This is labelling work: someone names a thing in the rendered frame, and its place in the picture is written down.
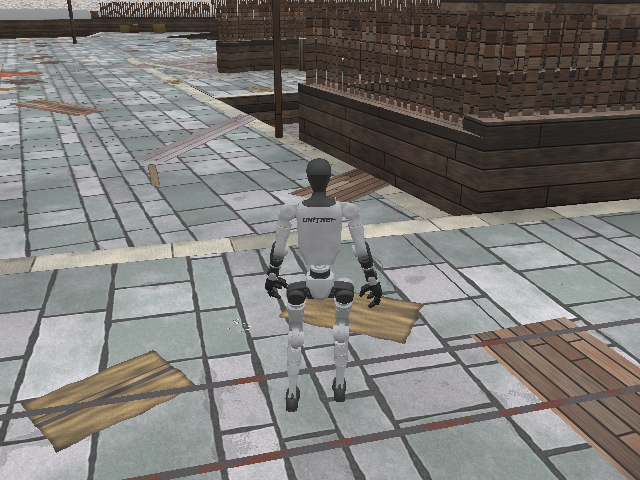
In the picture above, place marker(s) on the right robot forearm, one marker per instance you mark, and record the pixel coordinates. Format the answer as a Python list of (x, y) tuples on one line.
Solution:
[(368, 267)]

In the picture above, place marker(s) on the right robot hand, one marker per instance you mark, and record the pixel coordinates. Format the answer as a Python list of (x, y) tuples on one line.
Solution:
[(376, 291)]

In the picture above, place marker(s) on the robot left upper arm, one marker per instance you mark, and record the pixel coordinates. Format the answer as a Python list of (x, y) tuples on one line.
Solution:
[(287, 212)]

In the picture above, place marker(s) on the left robot thigh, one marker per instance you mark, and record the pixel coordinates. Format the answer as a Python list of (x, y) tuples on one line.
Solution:
[(296, 294)]

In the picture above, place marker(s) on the robot right upper arm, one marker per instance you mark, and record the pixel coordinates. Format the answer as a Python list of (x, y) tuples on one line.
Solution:
[(350, 211)]

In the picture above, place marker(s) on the left robot forearm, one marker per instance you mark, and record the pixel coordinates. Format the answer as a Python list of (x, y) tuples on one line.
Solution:
[(274, 265)]

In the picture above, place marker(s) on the robot torso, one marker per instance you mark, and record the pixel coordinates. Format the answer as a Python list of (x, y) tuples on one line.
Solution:
[(319, 239)]

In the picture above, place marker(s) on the left robot hand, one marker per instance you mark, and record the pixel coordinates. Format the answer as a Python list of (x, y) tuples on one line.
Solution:
[(277, 284)]

